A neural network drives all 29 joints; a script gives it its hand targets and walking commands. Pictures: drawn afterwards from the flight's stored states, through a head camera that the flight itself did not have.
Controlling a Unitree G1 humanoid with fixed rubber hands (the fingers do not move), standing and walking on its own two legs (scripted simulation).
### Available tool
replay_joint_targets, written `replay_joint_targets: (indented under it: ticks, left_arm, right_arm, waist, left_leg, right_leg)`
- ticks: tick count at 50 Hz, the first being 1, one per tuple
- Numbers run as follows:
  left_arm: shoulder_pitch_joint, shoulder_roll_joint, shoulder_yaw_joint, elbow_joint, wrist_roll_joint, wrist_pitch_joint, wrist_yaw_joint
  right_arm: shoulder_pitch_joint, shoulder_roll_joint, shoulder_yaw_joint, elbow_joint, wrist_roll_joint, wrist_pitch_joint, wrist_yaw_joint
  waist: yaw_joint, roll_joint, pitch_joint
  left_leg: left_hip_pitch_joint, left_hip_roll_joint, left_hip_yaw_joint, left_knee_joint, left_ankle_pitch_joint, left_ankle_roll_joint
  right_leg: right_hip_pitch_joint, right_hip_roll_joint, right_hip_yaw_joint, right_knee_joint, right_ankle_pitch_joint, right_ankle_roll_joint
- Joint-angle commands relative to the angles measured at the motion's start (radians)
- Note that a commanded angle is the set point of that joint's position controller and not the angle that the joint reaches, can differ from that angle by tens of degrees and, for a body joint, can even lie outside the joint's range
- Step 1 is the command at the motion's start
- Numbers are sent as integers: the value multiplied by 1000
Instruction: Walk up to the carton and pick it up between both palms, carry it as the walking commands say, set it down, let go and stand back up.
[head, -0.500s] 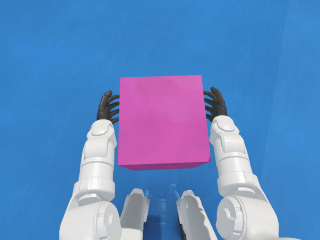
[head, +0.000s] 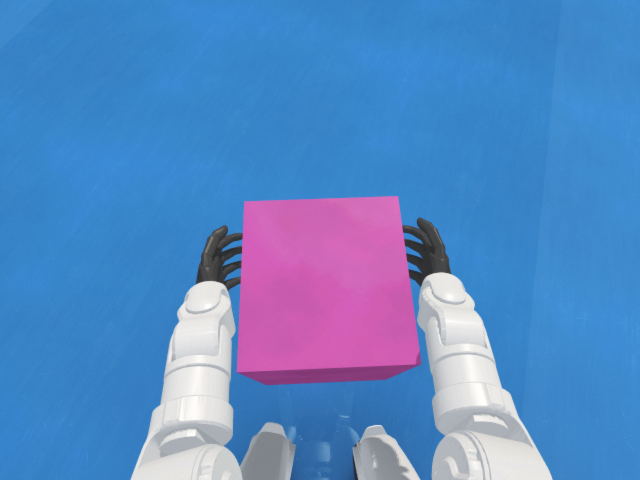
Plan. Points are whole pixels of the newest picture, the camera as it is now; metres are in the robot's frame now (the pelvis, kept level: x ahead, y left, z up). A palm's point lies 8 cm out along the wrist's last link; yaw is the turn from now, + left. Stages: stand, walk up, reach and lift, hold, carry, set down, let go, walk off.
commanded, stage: reach and lift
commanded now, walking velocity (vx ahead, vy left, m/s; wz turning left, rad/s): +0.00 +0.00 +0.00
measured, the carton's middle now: (324, 302) +0.37 +0.01 -0.12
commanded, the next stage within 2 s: none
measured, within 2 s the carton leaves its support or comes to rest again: neither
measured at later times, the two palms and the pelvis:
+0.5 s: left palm (197, 282) +0.34 +0.15 +0.03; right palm (454, 273) +0.36 -0.14 +0.03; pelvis +0.01 +0.00 +0.05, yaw +0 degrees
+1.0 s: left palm (174, 273) +0.33 +0.15 +0.10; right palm (481, 267) +0.34 -0.14 +0.10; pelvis +0.03 +0.00 +0.08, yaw +0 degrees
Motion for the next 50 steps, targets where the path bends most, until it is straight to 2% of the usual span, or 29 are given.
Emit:
replay_joint_targets:
  ticks: [1,14,26,35,50]
  left_arm:
    - [-550,-1015,-594,51,-130,-17,-242]
    - [-465,-1011,-613,9,-117,8,-253]
    - [-376,-1012,-652,-46,-126,60,-253]
    - [-313,-1026,-654,-74,-146,119,-248]
    - [-291,-1011,-676,-160,-203,250,-252]
  right_arm:
    - [-492,1031,564,82,110,5,249]
    - [-407,1033,564,52,85,33,264]
    - [-321,1013,594,-10,93,81,275]
    - [-277,999,625,-63,113,139,280]
    - [-255,1009,658,-140,165,267,289]
  waist:
    - [5,8,-619]
    - [4,0,-502]
    - [3,9,-402]
    - [1,16,-321]
    - [2,11,-162]
  left_leg:
    - [447,-57,123,-122,316,20]
    - [608,-50,117,-272,338,24]
    - [769,-45,107,-396,390,22]
    - [864,-40,101,-487,404,13]
    - [1011,-30,104,-593,354,11]
  right_leg:
    - [363,52,-113,-139,289,-19]
    - [527,38,-101,-292,311,-22]
    - [687,32,-97,-414,359,-26]
    - [806,29,-94,-503,373,-29]
    - [938,15,-87,-611,319,-33]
